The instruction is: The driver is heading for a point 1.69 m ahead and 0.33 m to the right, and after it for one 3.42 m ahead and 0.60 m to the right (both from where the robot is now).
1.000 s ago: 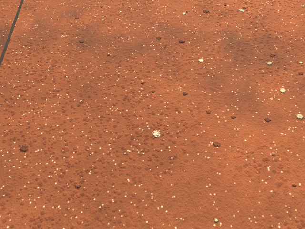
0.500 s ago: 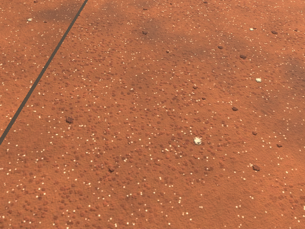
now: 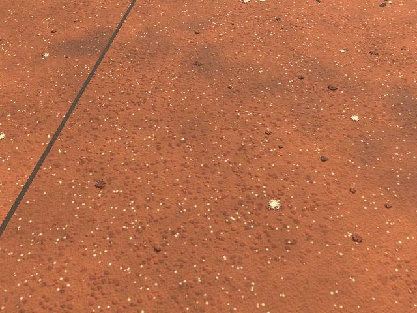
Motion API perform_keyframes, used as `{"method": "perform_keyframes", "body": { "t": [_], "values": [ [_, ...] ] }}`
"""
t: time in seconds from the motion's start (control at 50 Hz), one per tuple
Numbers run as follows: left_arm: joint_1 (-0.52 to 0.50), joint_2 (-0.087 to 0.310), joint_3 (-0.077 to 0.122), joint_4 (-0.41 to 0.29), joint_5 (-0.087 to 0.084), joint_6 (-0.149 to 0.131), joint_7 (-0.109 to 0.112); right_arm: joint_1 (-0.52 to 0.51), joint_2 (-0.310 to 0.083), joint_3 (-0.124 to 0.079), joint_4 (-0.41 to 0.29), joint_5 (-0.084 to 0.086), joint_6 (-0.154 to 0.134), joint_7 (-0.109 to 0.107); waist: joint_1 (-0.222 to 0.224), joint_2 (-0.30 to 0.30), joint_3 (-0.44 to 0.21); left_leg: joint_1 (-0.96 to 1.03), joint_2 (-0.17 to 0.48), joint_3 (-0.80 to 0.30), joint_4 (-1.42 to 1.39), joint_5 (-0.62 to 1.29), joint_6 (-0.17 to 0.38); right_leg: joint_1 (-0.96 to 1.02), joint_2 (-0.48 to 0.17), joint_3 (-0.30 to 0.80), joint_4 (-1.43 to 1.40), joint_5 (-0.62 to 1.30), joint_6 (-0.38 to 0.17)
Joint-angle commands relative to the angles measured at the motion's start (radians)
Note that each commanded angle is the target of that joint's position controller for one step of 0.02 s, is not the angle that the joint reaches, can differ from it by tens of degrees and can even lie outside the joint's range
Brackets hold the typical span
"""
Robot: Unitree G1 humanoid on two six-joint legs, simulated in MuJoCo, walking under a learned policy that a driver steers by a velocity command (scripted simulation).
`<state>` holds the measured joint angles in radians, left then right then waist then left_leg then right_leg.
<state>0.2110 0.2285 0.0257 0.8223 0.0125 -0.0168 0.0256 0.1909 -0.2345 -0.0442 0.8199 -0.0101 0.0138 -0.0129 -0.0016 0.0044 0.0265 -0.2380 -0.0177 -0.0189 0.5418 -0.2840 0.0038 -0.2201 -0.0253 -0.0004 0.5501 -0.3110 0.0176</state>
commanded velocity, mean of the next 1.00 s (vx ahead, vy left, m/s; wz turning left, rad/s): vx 0.01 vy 0.00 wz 0.01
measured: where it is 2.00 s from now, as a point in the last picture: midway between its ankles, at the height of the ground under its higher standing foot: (218, 312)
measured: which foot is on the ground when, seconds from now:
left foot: down 0.00-1.00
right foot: down 0.00-1.00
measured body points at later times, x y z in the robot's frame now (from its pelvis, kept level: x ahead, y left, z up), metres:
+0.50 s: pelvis +0.00 -0.01 +0.00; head +0.01 -0.01 +0.45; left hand +0.07 +0.25 -0.14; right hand +0.07 -0.26 -0.14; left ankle +0.00 +0.12 -0.73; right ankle -0.01 -0.13 -0.73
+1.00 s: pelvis +0.00 -0.01 +0.00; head +0.01 -0.01 +0.45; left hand +0.02 +0.24 -0.15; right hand +0.02 -0.25 -0.15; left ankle +0.00 +0.12 -0.73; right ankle -0.01 -0.13 -0.73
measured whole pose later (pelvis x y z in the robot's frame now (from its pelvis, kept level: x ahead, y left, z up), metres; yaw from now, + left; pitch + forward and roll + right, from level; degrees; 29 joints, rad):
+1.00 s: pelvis +0.00 -0.01 +0.00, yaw +0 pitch -1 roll +0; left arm 0.28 0.19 0.02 1.07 -0.01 -0.01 0.04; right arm 0.24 -0.20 -0.03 1.11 0.01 0.01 -0.04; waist 0.00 0.00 0.03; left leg -0.22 0.00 -0.02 0.55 -0.32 0.00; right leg -0.20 0.00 0.00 0.54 -0.33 -0.01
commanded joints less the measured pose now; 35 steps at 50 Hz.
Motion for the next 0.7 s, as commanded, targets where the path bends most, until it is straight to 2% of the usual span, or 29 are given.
{"method": "perform_keyframes", "body": {
  "t": [0.02,0.42,0.7],
  "values": [
    [0.000,0.119,0.027,-0.042,-0.002,-0.011,0.006,-0.026,-0.091,-0.022,-0.039,0.002,-0.015,-0.006,0.008,-0.003,-0.029,0.015,0.045,-0.052,-0.080,0.153,0.023,-0.012,-0.039,0.044,-0.098,0.144,-0.025],
    [0.023,0.096,0.022,0.102,-0.008,-0.005,0.011,0.005,-0.087,-0.020,0.143,0.009,-0.010,-0.028,0.001,-0.006,-0.004,0.051,0.044,-0.035,-0.098,0.189,0.014,-0.002,-0.012,0.020,-0.125,0.168,-0.025],
    [0.059,0.080,0.013,0.182,-0.010,-0.001,0.017,0.025,-0.072,-0.008,0.227,0.010,-0.010,-0.031,0.001,-0.003,0.013,0.043,0.038,-0.021,-0.117,0.167,0.010,-0.003,-0.003,0.014,-0.142,0.151,-0.028]
  ]
}}
Velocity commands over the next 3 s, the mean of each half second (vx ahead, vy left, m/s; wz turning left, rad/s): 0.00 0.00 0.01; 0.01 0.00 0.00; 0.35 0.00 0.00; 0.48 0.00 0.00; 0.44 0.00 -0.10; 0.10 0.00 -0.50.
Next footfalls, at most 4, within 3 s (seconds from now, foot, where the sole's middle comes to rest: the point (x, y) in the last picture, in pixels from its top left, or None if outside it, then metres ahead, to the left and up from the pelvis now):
1.62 right None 0.43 -0.12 -0.77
2.16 left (187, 248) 0.74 0.11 -0.77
2.66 right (246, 201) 0.94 -0.11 -0.77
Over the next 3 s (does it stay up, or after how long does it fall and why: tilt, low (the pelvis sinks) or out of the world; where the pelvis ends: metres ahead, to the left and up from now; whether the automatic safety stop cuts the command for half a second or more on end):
stays up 0.85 -0.01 0.00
